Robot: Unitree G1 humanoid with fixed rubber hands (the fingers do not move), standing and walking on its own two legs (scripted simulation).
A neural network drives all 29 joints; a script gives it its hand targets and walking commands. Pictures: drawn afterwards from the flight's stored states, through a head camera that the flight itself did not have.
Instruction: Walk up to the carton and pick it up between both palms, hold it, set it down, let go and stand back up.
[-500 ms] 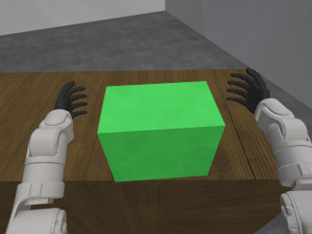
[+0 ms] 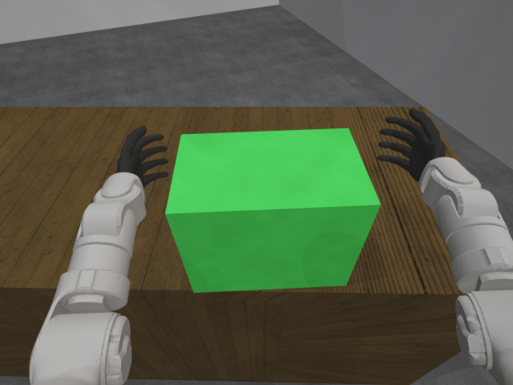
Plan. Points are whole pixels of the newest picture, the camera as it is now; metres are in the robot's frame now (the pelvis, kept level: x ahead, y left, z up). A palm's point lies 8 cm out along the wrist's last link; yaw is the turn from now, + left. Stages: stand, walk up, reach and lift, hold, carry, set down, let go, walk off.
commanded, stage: reach and lift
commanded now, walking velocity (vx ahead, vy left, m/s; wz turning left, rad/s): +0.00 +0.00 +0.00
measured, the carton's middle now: (267, 213) +0.41 +0.01 +0.05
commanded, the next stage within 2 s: none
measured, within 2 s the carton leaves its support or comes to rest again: neither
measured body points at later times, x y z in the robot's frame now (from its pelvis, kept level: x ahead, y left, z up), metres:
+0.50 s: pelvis +0.01 +0.00 +0.00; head +0.05 -0.01 +0.45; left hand +0.42 +0.22 +0.08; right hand +0.45 -0.21 +0.08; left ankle +0.00 +0.11 -0.74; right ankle +0.00 -0.10 -0.74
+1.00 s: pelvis +0.00 +0.00 +0.00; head +0.02 -0.01 +0.45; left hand +0.40 +0.20 +0.08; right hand +0.44 -0.18 +0.10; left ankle +0.00 +0.11 -0.74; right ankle +0.00 -0.10 -0.74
